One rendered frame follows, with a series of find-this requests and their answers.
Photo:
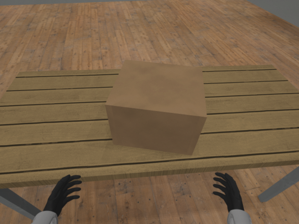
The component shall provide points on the carton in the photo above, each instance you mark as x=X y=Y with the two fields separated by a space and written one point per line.
x=157 y=106

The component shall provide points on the table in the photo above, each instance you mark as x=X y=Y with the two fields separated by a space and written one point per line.
x=54 y=124

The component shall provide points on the robot right hand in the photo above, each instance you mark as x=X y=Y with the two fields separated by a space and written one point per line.
x=232 y=195

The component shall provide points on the robot left hand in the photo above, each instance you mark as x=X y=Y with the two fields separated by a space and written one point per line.
x=58 y=198

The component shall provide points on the robot left forearm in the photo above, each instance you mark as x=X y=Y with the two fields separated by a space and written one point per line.
x=46 y=217

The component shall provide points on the robot right forearm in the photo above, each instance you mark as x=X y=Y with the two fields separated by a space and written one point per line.
x=238 y=217

